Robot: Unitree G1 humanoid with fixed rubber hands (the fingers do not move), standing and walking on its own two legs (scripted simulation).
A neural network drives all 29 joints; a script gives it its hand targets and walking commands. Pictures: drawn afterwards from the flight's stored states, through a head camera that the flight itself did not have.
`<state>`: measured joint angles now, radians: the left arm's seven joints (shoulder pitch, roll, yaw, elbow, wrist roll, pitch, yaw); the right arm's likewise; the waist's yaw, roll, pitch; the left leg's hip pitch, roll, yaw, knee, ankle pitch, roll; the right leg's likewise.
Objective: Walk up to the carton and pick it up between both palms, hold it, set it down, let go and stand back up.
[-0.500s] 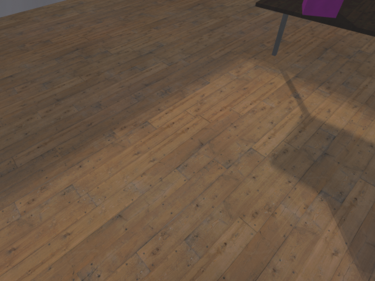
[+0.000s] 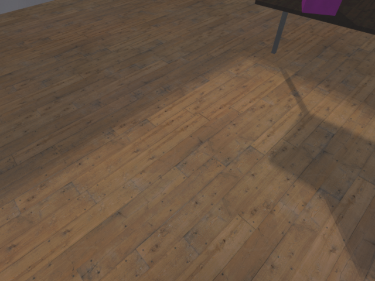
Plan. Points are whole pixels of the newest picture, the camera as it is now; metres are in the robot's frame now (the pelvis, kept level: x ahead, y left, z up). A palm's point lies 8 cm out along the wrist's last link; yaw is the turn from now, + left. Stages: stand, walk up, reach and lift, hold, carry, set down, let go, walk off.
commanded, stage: stand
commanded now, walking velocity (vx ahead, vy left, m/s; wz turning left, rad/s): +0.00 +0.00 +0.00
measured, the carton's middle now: out of the picture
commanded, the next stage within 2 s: walk up in 0.30 s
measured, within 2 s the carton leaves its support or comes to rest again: neither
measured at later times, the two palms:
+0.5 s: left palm out of the picture +0.07 +0.28 -0.13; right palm out of the picture +0.06 -0.29 -0.13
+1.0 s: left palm (132, 220) +0.28 +0.18 -0.11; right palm out of the picture +0.14 -0.45 -0.14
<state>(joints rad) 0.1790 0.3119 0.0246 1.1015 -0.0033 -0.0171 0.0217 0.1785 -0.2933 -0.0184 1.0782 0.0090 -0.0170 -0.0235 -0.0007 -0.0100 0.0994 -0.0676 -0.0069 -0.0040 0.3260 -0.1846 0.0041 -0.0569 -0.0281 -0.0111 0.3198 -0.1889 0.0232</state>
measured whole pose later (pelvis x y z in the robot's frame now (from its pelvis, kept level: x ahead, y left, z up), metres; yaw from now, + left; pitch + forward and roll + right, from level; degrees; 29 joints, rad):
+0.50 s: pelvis +0.01 +0.00 +0.00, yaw +0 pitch -4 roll +0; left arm 0.17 0.31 0.03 1.09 0.00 -0.02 0.02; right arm 0.18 -0.31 -0.02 1.07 0.01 -0.03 -0.03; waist 0.00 0.00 0.09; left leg -0.07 0.00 -0.01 0.35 -0.22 0.00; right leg -0.05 -0.02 -0.01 0.34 -0.22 0.02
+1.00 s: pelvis +0.13 -0.11 -0.05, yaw -15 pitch -5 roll -3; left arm 0.30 0.37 0.07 0.71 0.02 -0.04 -0.03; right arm 0.29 -0.45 -0.11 0.70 -0.04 -0.03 0.05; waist 0.01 0.12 0.12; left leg -0.41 0.09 -0.02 1.20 -0.54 0.04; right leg -0.32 0.00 -0.10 0.81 -0.41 -0.04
